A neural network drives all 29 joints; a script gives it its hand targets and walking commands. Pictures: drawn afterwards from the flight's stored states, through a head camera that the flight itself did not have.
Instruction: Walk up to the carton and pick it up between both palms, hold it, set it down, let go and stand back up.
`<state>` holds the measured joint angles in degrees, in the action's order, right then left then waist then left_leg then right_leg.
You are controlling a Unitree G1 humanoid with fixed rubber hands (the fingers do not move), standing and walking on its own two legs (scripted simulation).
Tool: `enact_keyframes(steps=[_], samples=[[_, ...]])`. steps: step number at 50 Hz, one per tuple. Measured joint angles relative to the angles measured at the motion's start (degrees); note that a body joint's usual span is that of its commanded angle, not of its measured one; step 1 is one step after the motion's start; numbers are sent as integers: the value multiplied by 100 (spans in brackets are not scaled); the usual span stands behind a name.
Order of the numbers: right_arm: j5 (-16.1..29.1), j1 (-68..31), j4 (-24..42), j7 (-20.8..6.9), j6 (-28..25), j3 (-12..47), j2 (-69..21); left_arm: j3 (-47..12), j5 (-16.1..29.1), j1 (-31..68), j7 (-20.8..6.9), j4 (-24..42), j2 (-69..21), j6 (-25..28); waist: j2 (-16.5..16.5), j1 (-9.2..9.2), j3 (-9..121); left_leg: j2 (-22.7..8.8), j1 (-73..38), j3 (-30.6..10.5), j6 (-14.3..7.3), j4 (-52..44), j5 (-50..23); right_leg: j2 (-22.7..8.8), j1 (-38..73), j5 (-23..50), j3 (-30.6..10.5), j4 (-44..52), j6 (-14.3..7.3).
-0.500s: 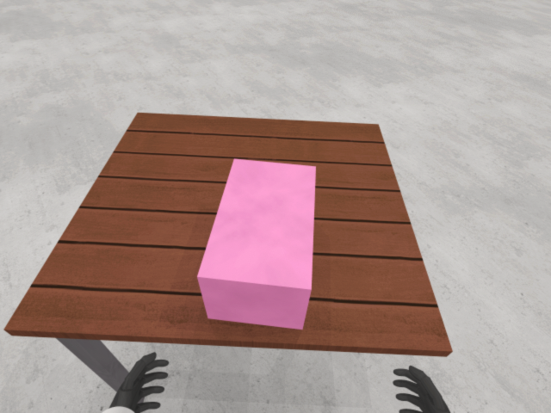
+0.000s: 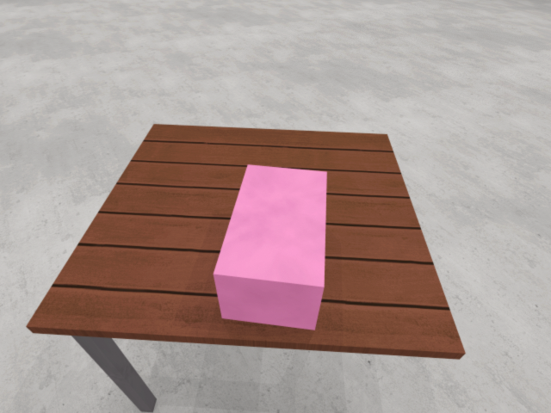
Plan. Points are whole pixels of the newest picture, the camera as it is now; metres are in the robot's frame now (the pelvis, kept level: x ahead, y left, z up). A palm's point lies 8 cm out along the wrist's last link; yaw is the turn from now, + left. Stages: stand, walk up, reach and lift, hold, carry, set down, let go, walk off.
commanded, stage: stand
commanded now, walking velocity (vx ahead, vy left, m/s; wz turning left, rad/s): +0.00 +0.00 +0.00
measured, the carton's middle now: (278, 239) +0.48 +0.01 -0.04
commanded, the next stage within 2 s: none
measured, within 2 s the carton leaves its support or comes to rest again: neither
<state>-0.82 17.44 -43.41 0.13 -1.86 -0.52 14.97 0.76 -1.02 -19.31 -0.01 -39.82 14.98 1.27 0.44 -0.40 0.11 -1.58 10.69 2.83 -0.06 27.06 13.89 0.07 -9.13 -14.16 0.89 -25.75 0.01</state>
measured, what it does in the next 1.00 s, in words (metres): stands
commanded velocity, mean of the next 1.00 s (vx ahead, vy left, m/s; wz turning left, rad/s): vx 0.00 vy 0.00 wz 0.00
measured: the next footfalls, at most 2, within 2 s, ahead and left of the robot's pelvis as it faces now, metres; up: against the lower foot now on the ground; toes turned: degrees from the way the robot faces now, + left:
none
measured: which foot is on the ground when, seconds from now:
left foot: down 0.00-1.00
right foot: down 0.00-1.00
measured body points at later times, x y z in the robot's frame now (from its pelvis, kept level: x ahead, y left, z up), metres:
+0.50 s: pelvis -0.03 +0.01 +0.00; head -0.04 +0.01 +0.45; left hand +0.01 +0.27 -0.13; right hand +0.02 -0.25 -0.13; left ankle +0.01 +0.12 -0.74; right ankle +0.00 -0.12 -0.74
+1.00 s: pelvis -0.01 +0.00 +0.00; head -0.02 +0.00 +0.45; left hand +0.03 +0.25 -0.13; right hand +0.03 -0.26 -0.14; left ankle +0.01 +0.12 -0.74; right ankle +0.00 -0.12 -0.74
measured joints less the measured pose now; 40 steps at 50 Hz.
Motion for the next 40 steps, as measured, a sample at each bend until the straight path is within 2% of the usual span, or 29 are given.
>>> enact_keyframes(steps=[20, 40], samples=[[16, 362, -265, -18, 70, 140, 20, -203, 18, -314, 37, -399, -23, -16, -52, 44, -6, 113, 227, 31, -88, 21, -224, -106, -302, 150, -69, -178, 81], [22, 391, -442, 31, 100, 153, -10, -233, 48, -410, 86, -639, -60, -14, 2, 34, 11, 85, 255, -10, -29, 44, -151, -62, -350, 55, -84, -237, 33]])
